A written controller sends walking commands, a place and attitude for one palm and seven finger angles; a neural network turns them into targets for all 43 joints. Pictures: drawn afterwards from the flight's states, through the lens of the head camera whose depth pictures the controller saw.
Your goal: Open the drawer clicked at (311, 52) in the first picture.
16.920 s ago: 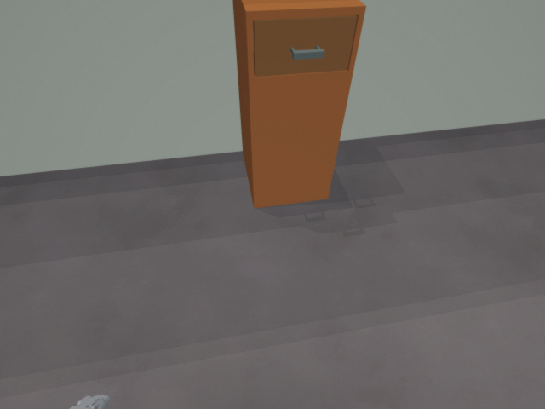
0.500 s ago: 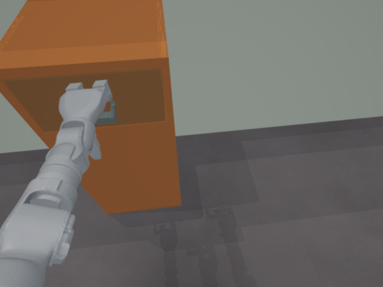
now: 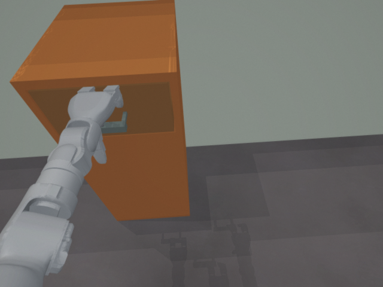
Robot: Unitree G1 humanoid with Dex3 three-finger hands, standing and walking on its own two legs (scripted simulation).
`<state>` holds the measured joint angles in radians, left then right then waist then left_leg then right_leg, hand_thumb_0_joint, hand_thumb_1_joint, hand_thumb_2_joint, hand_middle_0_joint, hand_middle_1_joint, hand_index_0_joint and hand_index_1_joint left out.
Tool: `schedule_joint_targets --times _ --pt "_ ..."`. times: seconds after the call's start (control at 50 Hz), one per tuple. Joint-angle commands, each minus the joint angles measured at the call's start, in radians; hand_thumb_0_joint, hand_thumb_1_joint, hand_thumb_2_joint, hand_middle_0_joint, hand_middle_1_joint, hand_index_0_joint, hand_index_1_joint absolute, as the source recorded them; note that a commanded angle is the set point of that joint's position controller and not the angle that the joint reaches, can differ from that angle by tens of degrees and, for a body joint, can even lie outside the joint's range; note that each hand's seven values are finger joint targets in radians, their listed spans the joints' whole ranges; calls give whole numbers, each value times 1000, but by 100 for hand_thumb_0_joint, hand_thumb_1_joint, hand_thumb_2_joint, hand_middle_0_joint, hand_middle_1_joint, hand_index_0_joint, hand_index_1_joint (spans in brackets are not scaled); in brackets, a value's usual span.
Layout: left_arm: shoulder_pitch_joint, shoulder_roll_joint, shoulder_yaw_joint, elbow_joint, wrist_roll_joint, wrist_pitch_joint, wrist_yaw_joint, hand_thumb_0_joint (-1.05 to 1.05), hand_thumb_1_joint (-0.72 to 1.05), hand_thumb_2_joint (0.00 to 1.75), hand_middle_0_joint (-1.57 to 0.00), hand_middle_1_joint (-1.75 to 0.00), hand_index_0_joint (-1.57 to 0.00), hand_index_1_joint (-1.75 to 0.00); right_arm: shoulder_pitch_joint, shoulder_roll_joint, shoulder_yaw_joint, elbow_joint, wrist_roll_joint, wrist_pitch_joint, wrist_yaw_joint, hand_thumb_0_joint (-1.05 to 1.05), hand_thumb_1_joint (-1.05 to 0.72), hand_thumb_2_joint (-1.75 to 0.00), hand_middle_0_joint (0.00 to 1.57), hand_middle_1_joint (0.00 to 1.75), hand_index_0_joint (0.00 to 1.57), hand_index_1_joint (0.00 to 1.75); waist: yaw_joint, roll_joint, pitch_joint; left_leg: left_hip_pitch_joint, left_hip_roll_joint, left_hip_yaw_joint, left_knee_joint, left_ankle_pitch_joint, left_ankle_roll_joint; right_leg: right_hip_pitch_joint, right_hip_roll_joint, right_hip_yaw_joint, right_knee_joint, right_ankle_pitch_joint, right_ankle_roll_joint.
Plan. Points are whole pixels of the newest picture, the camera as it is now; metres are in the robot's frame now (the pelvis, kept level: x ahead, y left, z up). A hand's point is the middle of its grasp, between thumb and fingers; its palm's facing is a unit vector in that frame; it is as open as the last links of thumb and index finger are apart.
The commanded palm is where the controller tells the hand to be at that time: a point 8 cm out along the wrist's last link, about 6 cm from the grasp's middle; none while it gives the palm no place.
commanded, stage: re-aim the fingers above the handle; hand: left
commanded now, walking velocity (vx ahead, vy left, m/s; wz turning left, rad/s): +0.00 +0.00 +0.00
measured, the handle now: (107, 122) +0.52 +0.23 +0.03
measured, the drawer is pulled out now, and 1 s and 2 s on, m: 0.00 0.00 0.00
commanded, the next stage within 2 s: none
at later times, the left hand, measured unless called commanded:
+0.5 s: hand (107, 122) +0.46 +0.20 +0.09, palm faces -0.03 -0.03 -1.00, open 13.8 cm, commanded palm +0.44 +0.21 +0.15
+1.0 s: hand (102, 121) +0.46 +0.21 +0.09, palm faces +0.01 -0.04 -1.00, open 13.8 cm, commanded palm +0.44 +0.22 +0.15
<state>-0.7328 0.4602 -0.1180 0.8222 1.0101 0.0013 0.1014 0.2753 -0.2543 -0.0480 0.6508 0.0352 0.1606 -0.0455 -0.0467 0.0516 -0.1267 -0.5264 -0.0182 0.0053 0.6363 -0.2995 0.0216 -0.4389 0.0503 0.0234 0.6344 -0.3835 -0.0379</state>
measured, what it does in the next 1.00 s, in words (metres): stands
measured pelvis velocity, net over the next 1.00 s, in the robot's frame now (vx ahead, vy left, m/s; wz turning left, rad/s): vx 0.00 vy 0.01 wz -0.01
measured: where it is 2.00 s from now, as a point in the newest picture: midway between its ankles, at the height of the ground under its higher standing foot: outside the picture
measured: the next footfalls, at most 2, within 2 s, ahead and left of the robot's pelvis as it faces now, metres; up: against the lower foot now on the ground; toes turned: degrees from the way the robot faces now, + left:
none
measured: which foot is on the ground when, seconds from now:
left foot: down 0.00-1.00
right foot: down 0.00-1.00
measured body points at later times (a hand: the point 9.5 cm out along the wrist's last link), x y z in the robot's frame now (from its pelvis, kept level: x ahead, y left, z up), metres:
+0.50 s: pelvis +0.00 +0.00 +0.00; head +0.04 -0.03 +0.45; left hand +0.46 +0.20 +0.14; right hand +0.04 -0.27 -0.14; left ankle +0.00 +0.11 -0.72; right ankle -0.05 -0.10 -0.72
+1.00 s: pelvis +0.00 +0.01 +0.00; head +0.05 +0.00 +0.44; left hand +0.46 +0.21 +0.14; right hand +0.05 -0.26 -0.14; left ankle +0.00 +0.11 -0.72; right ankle -0.05 -0.10 -0.72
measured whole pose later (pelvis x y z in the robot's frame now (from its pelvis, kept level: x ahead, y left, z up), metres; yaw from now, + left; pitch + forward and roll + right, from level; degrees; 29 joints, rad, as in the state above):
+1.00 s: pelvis +0.00 +0.01 +0.00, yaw -1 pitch +13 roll +0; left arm -0.76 0.46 -0.09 0.86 1.03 -0.01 0.16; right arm 0.31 -0.26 -0.06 0.68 0.03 0.15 -0.03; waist -0.07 0.05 -0.13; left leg -0.58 -0.02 0.02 0.67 -0.31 0.03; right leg -0.49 0.05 0.03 0.66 -0.39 -0.02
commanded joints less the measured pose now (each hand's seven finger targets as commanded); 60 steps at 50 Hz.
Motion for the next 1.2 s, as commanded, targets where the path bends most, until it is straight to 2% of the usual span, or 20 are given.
schedule_joint_targets --times 0.0,0.04,0.12,0.2,0.26,0.3,0.4,0.46,0.5,0.54,0.66,0.78,0.8,0.9,0.98,1.02,1.06,1.1,1.12,1.18 --pt "-500 214 77 -211 -2 -22 70 0 -50 30 -30 -120 -30 -120 44 -130 -48 -71 0 -26 -2 0 -90 -90 20 30 20 30 -34 -10 -315 281 -11 16 8 377 34 21 -1 -9 -64 437 3" --pt "-519 205 76 -221 -5 -14 85 0 -50 30 -30 -120 -30 -120 49 -129 -52 -65 -2 -30 3 0 -90 -90 20 30 20 30 -32 5 -343 296 -12 17 14 390 33 20 0 -10 -60 444 2" --pt "-529 275 118 -151 4 19 97 0 -50 30 -30 -120 -30 -120 49 -138 -44 -53 -1 -27 -2 0 -90 -90 20 30 20 30 -32 -46 -339 232 -18 23 9 350 36 62 -7 0 -61 470 10" --pt "-524 256 101 -123 4 28 84 0 -50 30 -30 -120 -30 -120 55 -138 -45 -58 1 -29 -6 0 -90 -90 20 30 20 30 -36 -47 -337 223 -18 30 7 340 39 71 -8 3 -67 477 12" --pt "-505 284 126 -136 4 14 67 0 -50 30 -30 -120 -30 -120 63 -142 -47 -63 -4 -28 -6 0 -90 -90 20 30 20 30 -24 -37 -375 230 -15 32 9 384 38 107 -10 7 -60 526 10" --pt "-457 256 115 -153 -2 3 58 0 -50 30 -30 -120 -30 -120 66 -139 -49 -70 -4 -26 -2 0 -90 -90 20 30 20 30 -13 -28 -385 240 -16 35 11 420 38 112 -7 2 -51 566 10" --pt "-446 240 104 -140 -4 -1 63 0 -50 30 -30 -120 -30 -120 65 -144 -48 -69 2 -23 1 0 -90 -90 20 30 20 30 -27 -86 -303 202 -13 32 -3 361 39 75 -4 -3 -67 501 13" --pt "-490 328 162 -151 9 -4 85 0 -50 30 -30 -120 -30 -120 69 -150 -47 -64 -1 -26 -7 0 -90 -90 20 30 20 30 -18 -58 -334 192 -13 33 -8 328 39 94 -9 10 -72 456 10" --pt "-525 295 135 -155 13 -7 98 0 -50 30 -30 -120 -30 -120 75 -142 -50 -58 1 -34 -8 0 -90 -90 20 30 20 30 -33 -17 -334 221 -12 31 -2 329 39 55 -3 3 -69 437 8" --pt "-527 326 159 -139 18 -5 107 0 -50 30 -30 -120 -30 -120 83 -145 -51 -54 1 -38 -9 0 -90 -90 20 30 20 30 -30 -16 -349 224 -12 29 2 338 39 56 0 3 -64 435 7" --pt "-517 259 103 -102 1 4 80 0 -50 30 -30 -120 -30 -120 93 -149 -53 -49 -1 -41 -7 0 -90 -90 20 30 20 30 -52 -41 -347 236 -9 27 9 371 39 48 -1 -5 -69 468 10" --pt "-497 218 79 -159 -8 -21 56 0 -50 30 -30 -120 -30 -120 93 -144 -58 -59 -3 -36 -1 0 -90 -90 20 30 20 30 -41 -16 -369 279 -6 19 18 414 37 23 5 -10 -58 466 7" --pt "-493 257 117 -163 -5 -25 62 0 -50 30 -30 -120 -30 -120 97 -147 -59 -54 -4 -34 -1 0 -90 -90 20 30 20 30 -31 3 -369 286 -3 15 18 429 35 16 8 -16 -52 461 2" --pt "-497 271 134 -143 10 -6 103 0 -50 30 -30 -120 -30 -120 83 -144 -54 -55 -3 -28 6 0 -90 -90 20 30 20 30 -25 0 -333 263 2 8 15 415 29 -14 13 -28 -43 410 -2" --pt "-522 266 135 -169 16 17 122 0 -50 30 -30 -120 -30 -120 86 -146 -59 -58 -7 -31 9 0 -90 -90 20 30 20 30 -22 7 -407 308 7 5 19 458 27 0 14 -28 -35 423 -2" --pt "-531 229 103 -152 16 35 119 0 -50 30 -30 -120 -30 -120 82 -144 -57 -53 -7 -31 9 0 -90 -90 20 30 20 30 -33 2 -376 307 8 5 15 436 28 -20 14 -33 -44 402 -1" --pt "-518 237 104 -110 10 47 107 0 -50 30 -30 -120 -30 -120 84 -151 -53 -52 -6 -29 5 0 -90 -90 20 30 20 30 -43 -49 -358 278 8 2 5 400 30 4 11 -31 -56 392 1" --pt "-512 237 96 -103 10 49 93 0 -50 30 -30 -120 -30 -120 81 -149 -49 -56 -2 -28 0 0 -90 -90 20 30 20 30 -37 -41 -340 269 4 5 -1 378 31 -1 10 -29 -59 383 2" --pt "-541 197 57 -110 8 47 84 0 -50 30 -30 -120 -30 -120 81 -147 -49 -56 -1 -30 -2 0 -90 -90 20 30 20 30 -52 -39 -330 277 4 5 -4 365 32 -20 9 -31 -65 371 4" --pt "-557 240 90 -127 7 20 71 0 -50 30 -30 -120 -30 -120 90 -146 -51 -56 -4 -35 -9 0 -90 -90 20 30 20 30 -47 -27 -350 286 3 6 -1 354 36 -7 7 -20 -70 366 4"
